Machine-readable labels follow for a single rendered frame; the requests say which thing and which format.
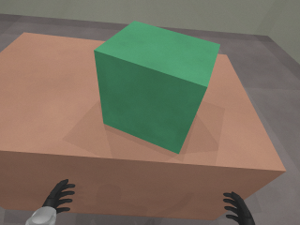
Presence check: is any pedestal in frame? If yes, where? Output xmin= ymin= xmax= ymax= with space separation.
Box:
xmin=0 ymin=32 xmax=286 ymax=220

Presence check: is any carton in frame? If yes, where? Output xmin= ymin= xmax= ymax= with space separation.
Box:
xmin=94 ymin=21 xmax=220 ymax=155

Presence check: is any robot right hand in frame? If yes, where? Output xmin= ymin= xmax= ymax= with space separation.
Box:
xmin=223 ymin=191 xmax=256 ymax=225

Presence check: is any left robot forearm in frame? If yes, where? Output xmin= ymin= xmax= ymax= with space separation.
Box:
xmin=25 ymin=206 xmax=57 ymax=225

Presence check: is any robot left hand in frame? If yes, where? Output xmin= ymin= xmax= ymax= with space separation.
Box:
xmin=42 ymin=179 xmax=75 ymax=214

